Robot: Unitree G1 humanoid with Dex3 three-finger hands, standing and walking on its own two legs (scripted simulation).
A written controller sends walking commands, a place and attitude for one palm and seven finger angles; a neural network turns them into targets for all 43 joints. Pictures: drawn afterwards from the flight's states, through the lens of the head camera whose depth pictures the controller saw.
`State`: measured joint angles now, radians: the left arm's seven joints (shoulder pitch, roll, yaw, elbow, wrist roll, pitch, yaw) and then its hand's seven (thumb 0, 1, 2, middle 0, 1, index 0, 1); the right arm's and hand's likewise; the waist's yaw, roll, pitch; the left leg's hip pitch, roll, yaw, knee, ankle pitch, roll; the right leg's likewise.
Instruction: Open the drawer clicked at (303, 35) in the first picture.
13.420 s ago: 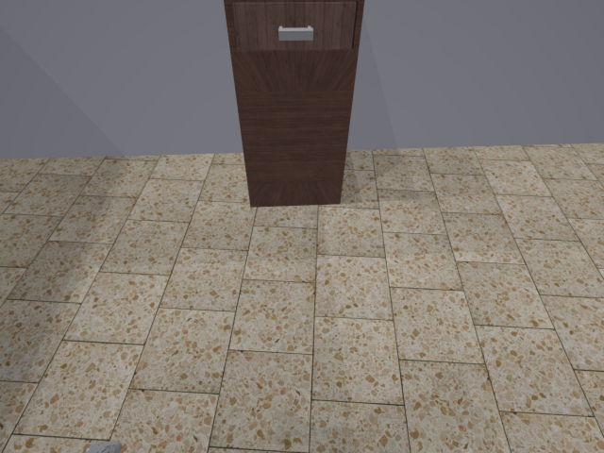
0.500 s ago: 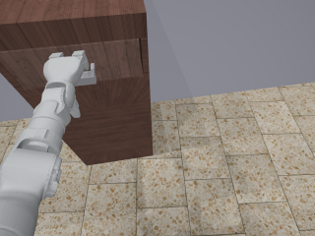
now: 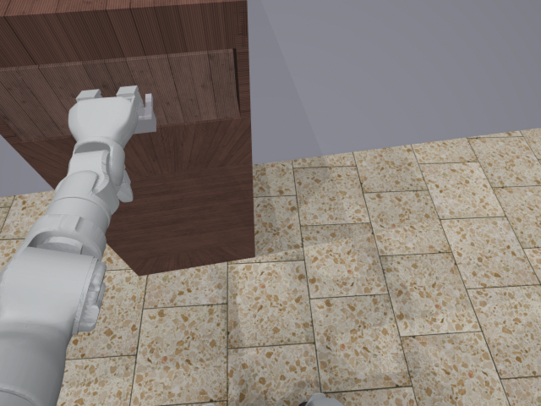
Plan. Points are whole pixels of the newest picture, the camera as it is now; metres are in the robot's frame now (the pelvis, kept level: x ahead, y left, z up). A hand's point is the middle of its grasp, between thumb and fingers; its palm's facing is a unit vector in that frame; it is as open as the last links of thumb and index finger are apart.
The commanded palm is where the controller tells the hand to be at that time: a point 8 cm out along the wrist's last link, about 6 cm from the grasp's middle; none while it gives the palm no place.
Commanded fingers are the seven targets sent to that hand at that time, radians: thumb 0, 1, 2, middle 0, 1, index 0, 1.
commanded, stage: lower the fingers behind the handle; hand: left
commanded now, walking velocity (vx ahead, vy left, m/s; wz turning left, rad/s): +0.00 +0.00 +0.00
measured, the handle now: (120, 112) +0.58 +0.20 +0.07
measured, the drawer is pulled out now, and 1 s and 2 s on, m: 0.00 0.00 0.08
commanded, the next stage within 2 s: close the thumb around the handle in 0.40 s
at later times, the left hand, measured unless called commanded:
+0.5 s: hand (121, 145) +0.52 +0.20 +0.05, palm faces -0.05 -0.02 -1.00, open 13.8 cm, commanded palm +0.50 +0.21 +0.10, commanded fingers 0.00 -0.44 0.32 -0.30 -1.21 -0.30 -1.21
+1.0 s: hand (121, 145) +0.52 +0.20 +0.05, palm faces -0.04 -0.02 -1.00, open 7.5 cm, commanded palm +0.50 +0.20 +0.10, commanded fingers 0.00 0.90 0.90 -0.40 -1.35 -0.40 -1.35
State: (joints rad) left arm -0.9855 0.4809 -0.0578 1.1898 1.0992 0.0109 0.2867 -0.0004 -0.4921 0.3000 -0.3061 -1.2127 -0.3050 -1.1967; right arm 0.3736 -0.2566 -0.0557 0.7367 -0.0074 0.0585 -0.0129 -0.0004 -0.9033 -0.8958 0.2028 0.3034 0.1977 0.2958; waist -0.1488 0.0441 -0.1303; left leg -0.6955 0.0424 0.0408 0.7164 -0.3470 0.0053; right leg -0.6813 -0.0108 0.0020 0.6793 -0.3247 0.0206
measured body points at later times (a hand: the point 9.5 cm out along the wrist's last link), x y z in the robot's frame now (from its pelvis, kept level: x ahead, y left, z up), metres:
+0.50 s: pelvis +0.00 +0.00 +0.00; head +0.11 +0.00 +0.43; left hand +0.52 +0.20 +0.10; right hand -0.02 -0.27 -0.13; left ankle -0.01 +0.12 -0.71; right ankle -0.01 -0.14 -0.71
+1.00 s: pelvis +0.01 +0.00 +0.00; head +0.11 -0.01 +0.44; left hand +0.51 +0.20 +0.10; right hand +0.00 -0.27 -0.13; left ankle -0.01 +0.12 -0.71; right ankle -0.01 -0.14 -0.71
